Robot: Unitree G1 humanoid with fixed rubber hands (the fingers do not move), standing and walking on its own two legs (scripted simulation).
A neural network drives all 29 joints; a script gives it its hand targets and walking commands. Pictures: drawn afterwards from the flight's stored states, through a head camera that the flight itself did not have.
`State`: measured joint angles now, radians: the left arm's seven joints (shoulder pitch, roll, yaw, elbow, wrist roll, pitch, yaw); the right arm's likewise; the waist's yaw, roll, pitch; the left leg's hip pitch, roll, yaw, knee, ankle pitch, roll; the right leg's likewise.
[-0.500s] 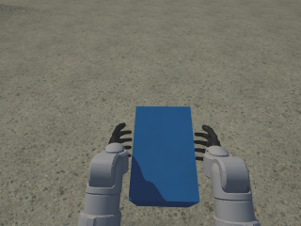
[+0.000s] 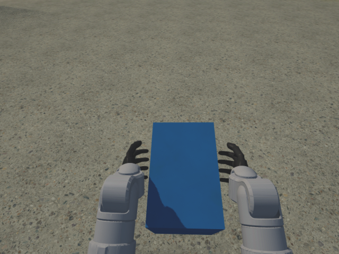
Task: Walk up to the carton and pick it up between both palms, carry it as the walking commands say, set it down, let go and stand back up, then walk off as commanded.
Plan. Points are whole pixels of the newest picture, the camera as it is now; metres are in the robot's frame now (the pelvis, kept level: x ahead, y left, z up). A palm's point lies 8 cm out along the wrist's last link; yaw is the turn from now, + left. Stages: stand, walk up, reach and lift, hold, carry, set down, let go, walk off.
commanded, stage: carry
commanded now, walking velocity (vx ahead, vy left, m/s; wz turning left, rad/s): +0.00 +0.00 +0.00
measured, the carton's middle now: (183, 180) +0.34 +0.00 +0.00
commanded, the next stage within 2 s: hold in 1.02 s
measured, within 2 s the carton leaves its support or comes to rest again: neither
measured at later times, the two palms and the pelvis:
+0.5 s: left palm (130, 172) +0.30 +0.12 +0.09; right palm (238, 175) +0.30 -0.12 +0.09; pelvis +0.00 +0.00 +0.00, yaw +0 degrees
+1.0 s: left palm (131, 172) +0.30 +0.12 +0.08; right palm (238, 175) +0.30 -0.12 +0.09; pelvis +0.01 +0.00 +0.00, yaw +0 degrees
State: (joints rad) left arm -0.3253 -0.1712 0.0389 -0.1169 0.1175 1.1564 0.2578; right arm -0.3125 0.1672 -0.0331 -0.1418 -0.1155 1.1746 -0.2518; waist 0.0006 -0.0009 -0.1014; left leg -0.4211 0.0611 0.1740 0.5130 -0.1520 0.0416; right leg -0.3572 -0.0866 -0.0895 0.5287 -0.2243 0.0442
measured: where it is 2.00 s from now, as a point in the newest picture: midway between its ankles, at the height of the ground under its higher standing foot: outside the picture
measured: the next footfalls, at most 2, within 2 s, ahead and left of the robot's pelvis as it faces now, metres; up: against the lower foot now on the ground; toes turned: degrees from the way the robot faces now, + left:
none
